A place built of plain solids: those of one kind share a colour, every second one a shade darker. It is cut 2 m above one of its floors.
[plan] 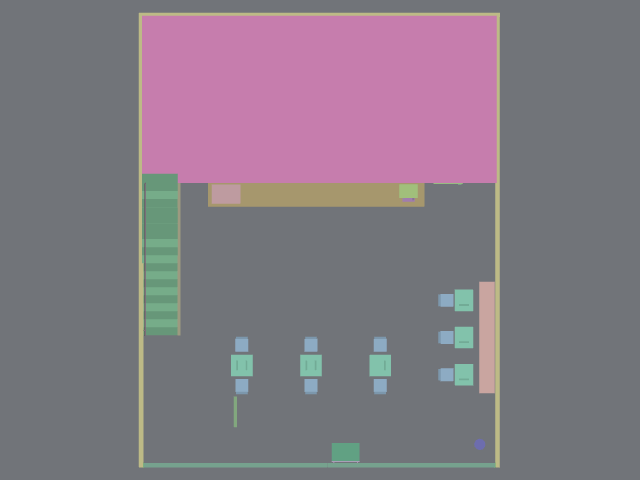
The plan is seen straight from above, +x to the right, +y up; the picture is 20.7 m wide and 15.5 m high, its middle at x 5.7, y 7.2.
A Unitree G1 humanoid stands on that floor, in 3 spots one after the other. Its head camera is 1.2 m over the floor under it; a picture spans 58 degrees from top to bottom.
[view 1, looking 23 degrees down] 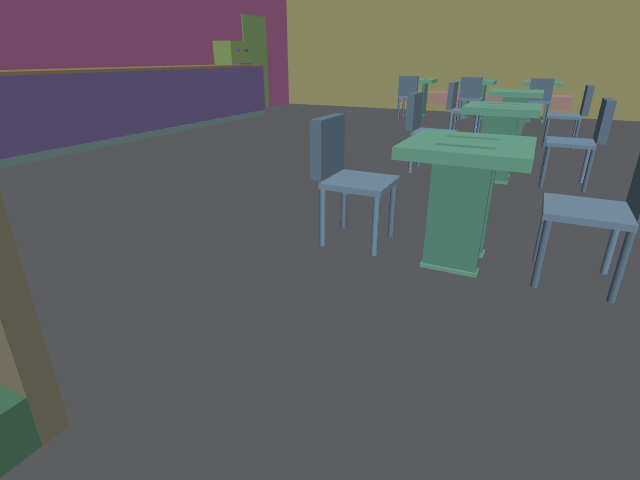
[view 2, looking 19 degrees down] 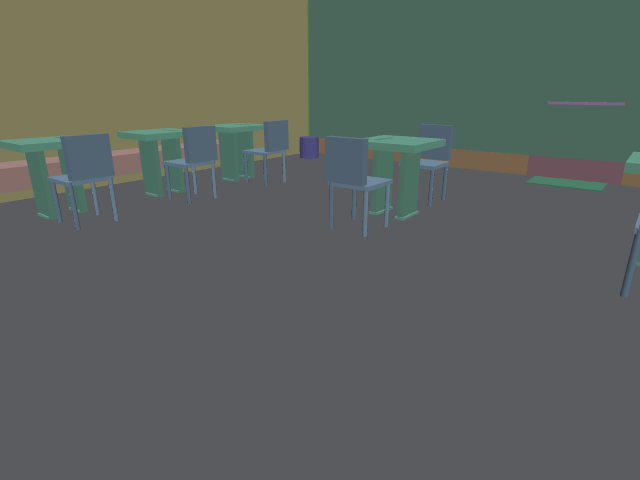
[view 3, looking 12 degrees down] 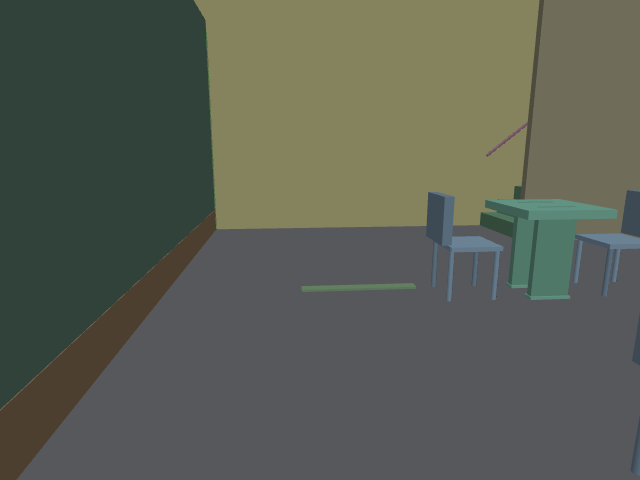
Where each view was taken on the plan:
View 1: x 0.55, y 2.82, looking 26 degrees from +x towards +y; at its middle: side_chair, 2.94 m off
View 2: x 5.58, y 7.03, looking -52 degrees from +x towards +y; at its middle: ground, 3.69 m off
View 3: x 6.53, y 1.00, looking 175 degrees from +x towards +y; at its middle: ground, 5.77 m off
